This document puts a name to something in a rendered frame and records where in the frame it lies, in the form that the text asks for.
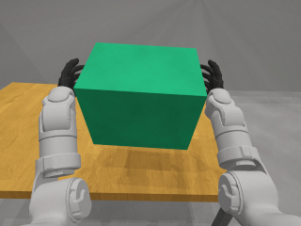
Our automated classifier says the right robot upper arm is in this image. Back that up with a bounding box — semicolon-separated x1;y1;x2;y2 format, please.
217;170;301;226

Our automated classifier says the left robot upper arm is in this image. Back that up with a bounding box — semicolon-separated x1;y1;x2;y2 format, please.
21;177;92;226

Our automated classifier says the robot right forearm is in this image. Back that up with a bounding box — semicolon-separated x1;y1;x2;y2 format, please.
204;88;279;207

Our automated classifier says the robot left forearm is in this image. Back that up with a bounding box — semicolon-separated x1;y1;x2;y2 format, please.
29;86;82;220

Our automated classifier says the robot right hand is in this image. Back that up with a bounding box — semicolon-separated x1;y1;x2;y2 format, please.
200;59;224;95

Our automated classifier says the table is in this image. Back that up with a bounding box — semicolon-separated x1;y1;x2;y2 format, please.
0;82;233;226

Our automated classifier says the robot left hand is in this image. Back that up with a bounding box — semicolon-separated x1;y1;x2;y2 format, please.
57;58;85;97

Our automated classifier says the carton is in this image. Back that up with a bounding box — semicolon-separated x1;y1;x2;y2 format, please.
73;42;208;151

